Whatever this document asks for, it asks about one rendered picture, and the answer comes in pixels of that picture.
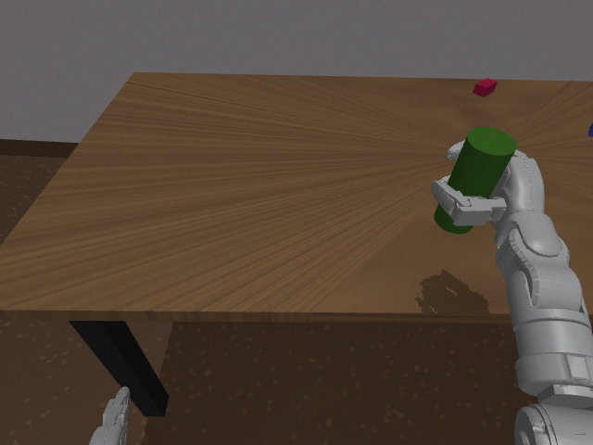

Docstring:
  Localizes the table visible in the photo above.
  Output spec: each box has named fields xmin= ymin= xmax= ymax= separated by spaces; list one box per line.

xmin=0 ymin=72 xmax=593 ymax=416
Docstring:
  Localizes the left robot hand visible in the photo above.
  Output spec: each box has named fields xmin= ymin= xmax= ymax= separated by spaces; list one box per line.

xmin=89 ymin=387 xmax=130 ymax=445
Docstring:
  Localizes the right robot arm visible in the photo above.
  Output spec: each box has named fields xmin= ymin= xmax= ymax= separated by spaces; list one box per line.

xmin=495 ymin=211 xmax=593 ymax=445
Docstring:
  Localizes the right robot hand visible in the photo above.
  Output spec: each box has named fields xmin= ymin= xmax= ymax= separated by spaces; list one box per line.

xmin=431 ymin=140 xmax=545 ymax=231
